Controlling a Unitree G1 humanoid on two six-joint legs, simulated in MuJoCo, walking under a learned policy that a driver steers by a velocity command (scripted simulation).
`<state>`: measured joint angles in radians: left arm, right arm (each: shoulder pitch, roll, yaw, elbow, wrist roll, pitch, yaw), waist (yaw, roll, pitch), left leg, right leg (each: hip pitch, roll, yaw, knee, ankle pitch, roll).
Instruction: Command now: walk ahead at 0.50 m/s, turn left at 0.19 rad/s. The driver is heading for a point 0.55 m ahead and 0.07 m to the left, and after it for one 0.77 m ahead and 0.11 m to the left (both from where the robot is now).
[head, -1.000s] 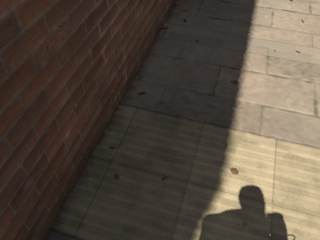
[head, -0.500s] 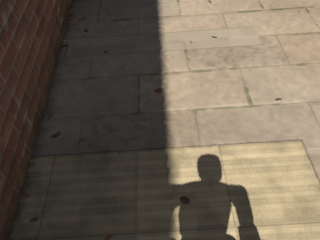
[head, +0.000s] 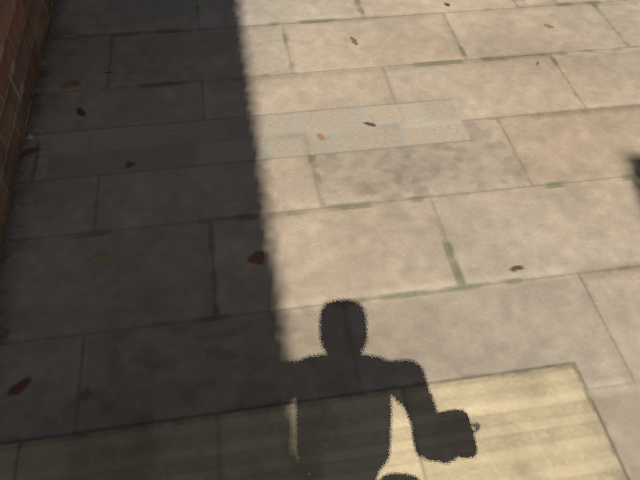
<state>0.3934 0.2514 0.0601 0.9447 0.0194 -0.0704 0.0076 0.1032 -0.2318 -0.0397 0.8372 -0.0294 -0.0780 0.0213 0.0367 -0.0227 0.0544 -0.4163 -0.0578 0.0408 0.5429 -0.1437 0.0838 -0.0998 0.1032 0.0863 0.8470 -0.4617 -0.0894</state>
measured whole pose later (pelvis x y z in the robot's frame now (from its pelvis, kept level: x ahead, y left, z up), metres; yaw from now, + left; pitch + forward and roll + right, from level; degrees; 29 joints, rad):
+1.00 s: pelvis +0.48 +0.07 +0.01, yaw +19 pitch +2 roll -1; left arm 0.48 0.22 0.03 0.95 0.01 -0.08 -0.01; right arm 0.02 -0.22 -0.01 0.73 -0.03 -0.04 0.03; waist 0.09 0.02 0.03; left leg -0.49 0.02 0.05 0.55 -0.14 0.06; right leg 0.05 0.05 -0.02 0.25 -0.33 -0.03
